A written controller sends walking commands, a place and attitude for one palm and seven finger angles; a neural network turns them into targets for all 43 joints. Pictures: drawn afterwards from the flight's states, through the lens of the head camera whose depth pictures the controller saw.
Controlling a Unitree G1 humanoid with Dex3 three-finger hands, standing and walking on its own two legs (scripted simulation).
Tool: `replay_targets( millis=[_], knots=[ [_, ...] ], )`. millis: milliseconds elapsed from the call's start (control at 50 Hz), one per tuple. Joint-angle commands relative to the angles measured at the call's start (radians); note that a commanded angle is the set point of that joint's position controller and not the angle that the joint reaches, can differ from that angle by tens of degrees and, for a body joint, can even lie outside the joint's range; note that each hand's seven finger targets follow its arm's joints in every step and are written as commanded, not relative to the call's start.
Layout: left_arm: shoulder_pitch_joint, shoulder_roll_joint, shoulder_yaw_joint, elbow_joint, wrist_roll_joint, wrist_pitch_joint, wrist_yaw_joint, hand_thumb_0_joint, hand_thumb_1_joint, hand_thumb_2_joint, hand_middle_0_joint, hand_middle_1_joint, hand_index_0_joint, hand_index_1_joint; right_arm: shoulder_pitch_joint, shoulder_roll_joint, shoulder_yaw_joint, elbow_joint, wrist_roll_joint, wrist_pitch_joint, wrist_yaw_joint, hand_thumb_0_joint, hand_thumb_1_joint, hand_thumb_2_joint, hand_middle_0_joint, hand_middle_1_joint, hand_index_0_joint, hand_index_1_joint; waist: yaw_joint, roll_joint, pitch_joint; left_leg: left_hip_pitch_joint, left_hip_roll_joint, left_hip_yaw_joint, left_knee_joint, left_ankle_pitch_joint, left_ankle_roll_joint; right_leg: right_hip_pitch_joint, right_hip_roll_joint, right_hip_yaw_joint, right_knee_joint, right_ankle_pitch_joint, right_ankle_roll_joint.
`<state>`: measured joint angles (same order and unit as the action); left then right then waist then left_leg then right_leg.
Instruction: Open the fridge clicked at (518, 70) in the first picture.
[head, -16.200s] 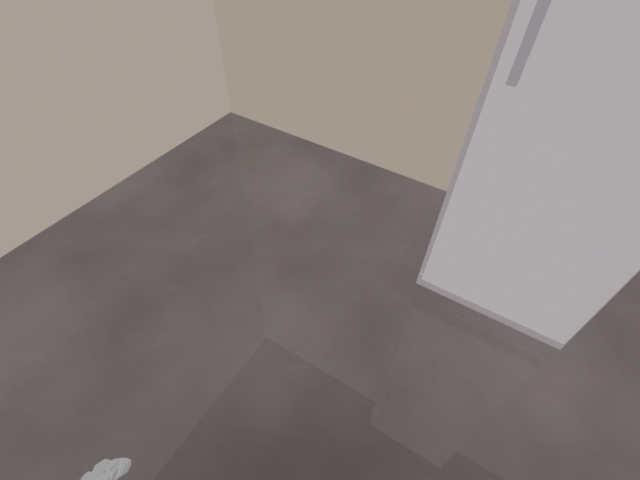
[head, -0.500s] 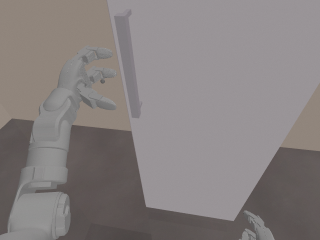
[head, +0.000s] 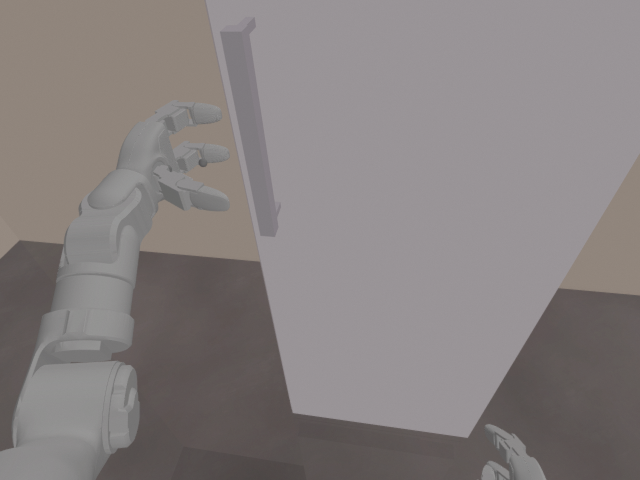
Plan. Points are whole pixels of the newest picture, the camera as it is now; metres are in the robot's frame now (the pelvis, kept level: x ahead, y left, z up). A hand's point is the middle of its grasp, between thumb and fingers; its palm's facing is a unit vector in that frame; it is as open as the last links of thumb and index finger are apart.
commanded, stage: move the hooked fingers beside the handle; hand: left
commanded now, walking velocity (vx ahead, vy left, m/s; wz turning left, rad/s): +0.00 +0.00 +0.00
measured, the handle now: (260, 141) +0.45 +0.10 +0.24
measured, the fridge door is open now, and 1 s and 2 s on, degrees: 0 0 0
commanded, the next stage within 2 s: feel for the door with the fingertips in 1.88 s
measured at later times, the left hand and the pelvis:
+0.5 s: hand (207, 173) +0.39 +0.15 +0.23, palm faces -0.10 -0.99 -0.04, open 14.0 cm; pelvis +0.01 +0.00 +0.00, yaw +0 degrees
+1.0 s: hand (193, 162) +0.40 +0.17 +0.24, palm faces -0.05 -1.00 -0.04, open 14.0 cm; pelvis +0.01 +0.00 +0.00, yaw +0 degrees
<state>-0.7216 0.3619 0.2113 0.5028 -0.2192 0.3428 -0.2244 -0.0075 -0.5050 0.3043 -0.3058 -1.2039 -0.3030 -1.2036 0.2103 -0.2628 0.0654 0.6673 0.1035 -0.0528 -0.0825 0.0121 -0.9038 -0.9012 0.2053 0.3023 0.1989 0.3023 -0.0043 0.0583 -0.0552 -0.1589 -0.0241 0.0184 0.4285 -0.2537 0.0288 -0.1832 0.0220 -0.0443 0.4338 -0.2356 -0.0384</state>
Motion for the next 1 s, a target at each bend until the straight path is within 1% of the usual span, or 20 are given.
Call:
replay_targets(
  millis=[0, 20, 80, 120, 180, 240, 280, 360, 380, 400, 460, 500, 580, 640, 740, 800, 860, 900, 940, 980],
  knots=[
    [-0.479, 0.224, 0.083, -0.281, -0.018, -0.107, 0.009, 0.0, -0.5, 0.3, -0.3, -1.2, -0.3, -1.2, -0.131, -0.112, -0.041, -0.177, -0.007, -0.05, 0.0, 0.0, -0.9, -0.9, 0.2, 0.3, 0.2, 0.3, 0.008, -0.092, -0.281, 0.092, 0.022, -0.04, -0.033, 0.245, 0.026, 0.083, -0.037, 0.041, -0.051, 0.275, 0.005],
    [-0.506, 0.234, 0.092, -0.305, -0.017, -0.128, 0.011, 0.0, -0.5, 0.3, -0.3, -1.2, -0.3, -1.2, -0.131, -0.107, -0.04, -0.18, -0.009, -0.055, -0.002, 0.0, -0.9, -0.9, 0.2, 0.3, 0.2, 0.3, 0.007, -0.105, -0.296, 0.103, 0.022, -0.041, -0.031, 0.256, 0.028, 0.094, -0.035, 0.04, -0.046, 0.288, 0.005],
    [-0.545, 0.262, 0.108, -0.421, -0.01, -0.182, 0.025, 0.0, -0.5, 0.3, -0.3, -1.2, -0.3, -1.2, -0.133, -0.101, -0.039, -0.186, -0.015, -0.069, -0.002, 0.0, -0.9, -0.9, 0.2, 0.3, 0.2, 0.3, 0.014, -0.03, -0.362, 0.169, 0.027, -0.04, -0.025, 0.325, 0.023, 0.12, -0.035, 0.041, -0.037, 0.34, 0.002],
    [-0.51, 0.254, 0.119, -0.387, -0.008, -0.173, 0.025, 0.0, -0.5, 0.3, -0.3, -1.2, -0.3, -1.2, -0.125, -0.099, -0.035, -0.176, -0.017, -0.072, -0.001, 0.0, -0.9, -0.9, 0.2, 0.3, 0.2, 0.3, 0.018, -0.007, -0.335, 0.162, 0.025, -0.041, -0.025, 0.343, 0.018, 0.116, -0.031, 0.036, -0.032, 0.36, -0.003],
    [-0.37, 0.231, 0.113, -0.251, -0.003, -0.104, 0.017, 0.0, -0.5, 0.3, -0.3, -1.2, -0.3, -1.2, -0.121, -0.11, -0.039, -0.162, -0.009, -0.053, 0.002, 0.0, -0.9, -0.9, 0.2, 0.3, 0.2, 0.3, 0.029, -0.029, -0.227, 0.101, 0.028, -0.028, -0.041, 0.3, 0.015, 0.09, -0.034, 0.031, -0.049, 0.328, -0.001],
    [-0.286, 0.167, 0.064, -0.172, -0.005, -0.026, 0.006, 0.0, -0.5, 0.3, -0.3, -1.2, -0.3, -1.2, -0.115, -0.117, -0.04, -0.163, 0.0, -0.033, 0.009, 0.0, -0.9, -0.9, 0.2, 0.3, 0.2, 0.3, 0.019, -0.07, -0.145, 0.047, 0.03, -0.031, -0.047, 0.253, 0.012, 0.04, -0.032, 0.022, -0.054, 0.289, 0.003],
    [-0.257, 0.164, 0.063, -0.21, -0.01, -0.017, 0.0, 0.0, -0.5, 0.3, -0.3, -1.2, -0.3, -1.2, -0.123, -0.121, -0.048, -0.179, 0.0, -0.025, 0.01, 0.0, -0.9, -0.9, 0.2, 0.3, 0.2, 0.3, 0.024, -0.081, -0.18, 0.071, 0.031, -0.029, -0.038, 0.285, 0.015, 0.056, -0.033, 0.024, -0.05, 0.318, 0.003],
    [-0.423, 0.173, 0.061, -0.462, -0.031, -0.086, 0.0, 0.0, -0.5, 0.3, -0.3, -1.2, -0.3, -1.2, -0.158, -0.101, -0.042, -0.21, -0.005, -0.042, 0.005, 0.0, -0.9, -0.9, 0.2, 0.3, 0.2, 0.3, 0.012, -0.083, -0.3, 0.149, 0.025, -0.037, -0.019, 0.331, 0.024, 0.092, -0.03, 0.032, -0.035, 0.363, 0.003],
    [-0.469, 0.16, 0.03, -0.517, -0.032, -0.113, 0.002, 0.0, -0.5, 0.3, -0.3, -1.2, -0.3, -1.2, -0.166, -0.099, -0.041, -0.208, -0.007, -0.045, 0.001, 0.0, -0.9, -0.9, 0.2, 0.3, 0.2, 0.3, 0.002, -0.053, -0.303, 0.178, 0.03, -0.037, -0.021, 0.336, 0.023, 0.082, -0.031, 0.032, -0.04, 0.353, 0.004],
    [-0.526, 0.185, 0.057, -0.553, -0.033, -0.131, 0.011, 0.0, -0.5, 0.3, -0.3, -1.2, -0.3, -1.2, -0.165, -0.096, -0.038, -0.203, -0.012, -0.054, -0.001, 0.0, -0.9, -0.9, 0.2, 0.3, 0.2, 0.3, 0.001, -0.026, -0.328, 0.199, 0.026, -0.045, -0.019, 0.344, 0.022, 0.081, -0.027, 0.033, -0.039, 0.351, 0.001],
    [-0.545, 0.173, 0.054, -0.494, -0.024, -0.131, 0.038, 0.0, -0.5, 0.3, -0.3, -1.2, -0.3, -1.2, -0.16, -0.09, -0.031, -0.172, -0.015, -0.059, -0.007, 0.0, -0.9, -0.9, 0.2, 0.3, 0.2, 0.3, -0.007, -0.002, -0.286, 0.192, 0.024, -0.048, -0.021, 0.304, 0.015, 0.047, -0.024, 0.029, -0.046, 0.299, 0.0],
    [-0.513, 0.157, 0.042, -0.365, -0.01, -0.094, 0.056, 0.0, -0.5, 0.3, -0.3, -1.2, -0.3, -1.2, -0.152, -0.095, -0.027, -0.148, -0.014, -0.048, -0.009, 0.0, -0.9, -0.9, 0.2, 0.3, 0.2, 0.3, -0.009, -0.009, -0.206, 0.14, 0.024, -0.046, -0.036, 0.244, 0.013, 0.018, -0.024, 0.026, -0.061, 0.242, 0.001],
    [-0.372, 0.198, 0.074, -0.072, 0.015, 0.004, 0.061, 0.0, -0.5, 0.3, -0.3, -1.2, -0.3, -1.2, -0.118, -0.118, -0.034, -0.122, -0.009, -0.009, -0.008, 0.0, -0.9, -0.9, 0.2, 0.3, 0.2, 0.3, 0.004, -0.102, -0.125, 0.033, 0.023, -0.039, -0.052, 0.171, 0.015, 0.008, -0.032, 0.028, -0.079, 0.18, 0.007],
    [-0.416, 0.181, 0.055, -0.128, 0.008, -0.013, 0.035, 0.0, -0.5, 0.3, -0.3, -1.2, -0.3, -1.2, -0.12, -0.113, -0.038, -0.159, -0.008, -0.005, -0.001, 0.0, -0.9, -0.9, 0.2, 0.3, 0.2, 0.3, 0.002, -0.087, -0.214, 0.054, 0.019, -0.033, -0.038, 0.226, 0.021, 0.051, -0.038, 0.035, -0.058, 0.265, 0.005],
    [-0.499, 0.243, 0.106, -0.437, -0.021, -0.166, -0.007, 0.0, -0.5, 0.3, -0.3, -1.2, -0.3, -1.2, -0.148, -0.093, -0.037, -0.218, -0.016, -0.035, 0.003, 0.0, -0.9, -0.9, 0.2, 0.3, 0.2, 0.3, 0.022, -0.062, -0.415, 0.164, 0.015, -0.031, -0.013, 0.396, 0.029, 0.187, -0.036, 0.048, -0.02, 0.467, 0.0],
    [-0.459, 0.241, 0.109, -0.433, -0.027, -0.169, -0.015, 0.0, -0.5, 0.3, -0.3, -1.2, -0.3, -1.2, -0.154, -0.094, -0.032, -0.206, -0.012, -0.04, 0.001, 0.0, -0.9, -0.9, 0.2, 0.3, 0.2, 0.3, 0.023, -0.025, -0.338, 0.159, 0.021, -0.027, -0.021, 0.374, 0.026, 0.151, -0.033, 0.042, -0.034, 0.432, 0.0],
    [-0.368, 0.205, 0.09, -0.28, -0.02, -0.085, -0.004, 0.0, -0.5, 0.3, -0.3, -1.2, -0.3, -1.2, -0.141, -0.105, -0.034, -0.172, -0.003, -0.034, 0.0, 0.0, -0.9, -0.9, 0.2, 0.3, 0.2, 0.3, 0.015, -0.043, -0.179, 0.086, 0.024, -0.026, -0.037, 0.261, 0.022, 0.058, -0.029, 0.032, -0.061, 0.314, 0.005],
    [-0.318, 0.206, 0.09, -0.205, -0.012, -0.031, 0.003, 0.0, -0.5, 0.3, -0.3, -1.2, -0.3, -1.2, -0.13, -0.117, -0.04, -0.162, -0.001, -0.021, 0.0, 0.0, -0.9, -0.9, 0.2, 0.3, 0.2, 0.3, 0.014, -0.053, -0.125, 0.055, 0.023, -0.025, -0.044, 0.236, 0.022, 0.032, -0.03, 0.03, -0.074, 0.279, 0.007],
    [-0.324, 0.172, 0.049, -0.241, -0.008, -0.007, -0.001, 0.0, -0.5, 0.3, -0.3, -1.2, -0.3, -1.2, -0.134, -0.117, -0.041, -0.174, 0.002, -0.014, 0.004, 0.0, -0.9, -0.9, 0.2, 0.3, 0.2, 0.3, 0.008, -0.046, -0.153, 0.058, 0.021, -0.026, -0.038, 0.242, 0.021, 0.037, -0.033, 0.031, -0.066, 0.283, 0.007],
    [-0.335, 0.165, 0.043, -0.339, -0.017, -0.033, -0.005, 0.0, -0.5, 0.3, -0.3, -1.2, -0.3, -1.2, -0.144, -0.114, -0.047, -0.194, -0.002, -0.021, 0.007, 0.0, -0.9, -0.9, 0.2, 0.3, 0.2, 0.3, 0.012, -0.054, -0.229, 0.106, 0.024, -0.032, -0.03, 0.292, 0.023, 0.071, -0.033, 0.029, -0.053, 0.324, 0.003]
  ],
)
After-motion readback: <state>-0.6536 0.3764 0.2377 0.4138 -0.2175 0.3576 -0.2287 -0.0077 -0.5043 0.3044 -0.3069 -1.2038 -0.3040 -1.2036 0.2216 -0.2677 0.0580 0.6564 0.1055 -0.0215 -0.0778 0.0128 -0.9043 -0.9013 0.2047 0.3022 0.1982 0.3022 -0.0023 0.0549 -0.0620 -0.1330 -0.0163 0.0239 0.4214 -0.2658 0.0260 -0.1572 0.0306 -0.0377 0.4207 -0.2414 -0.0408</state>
